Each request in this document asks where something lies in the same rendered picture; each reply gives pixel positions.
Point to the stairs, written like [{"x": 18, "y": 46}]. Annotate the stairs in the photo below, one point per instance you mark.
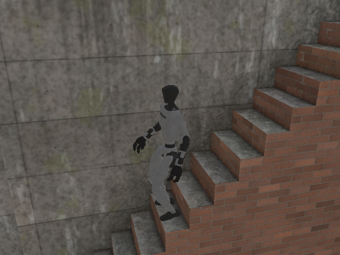
[{"x": 270, "y": 185}]

